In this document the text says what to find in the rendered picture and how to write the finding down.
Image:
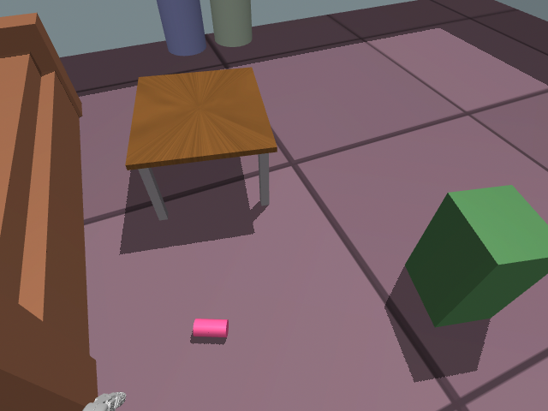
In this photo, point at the left robot hand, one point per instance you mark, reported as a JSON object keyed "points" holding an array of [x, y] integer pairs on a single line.
{"points": [[106, 402]]}

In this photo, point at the coffee table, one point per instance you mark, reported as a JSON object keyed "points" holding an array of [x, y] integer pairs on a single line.
{"points": [[199, 116]]}

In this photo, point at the sofa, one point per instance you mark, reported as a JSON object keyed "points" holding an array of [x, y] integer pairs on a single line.
{"points": [[45, 362]]}

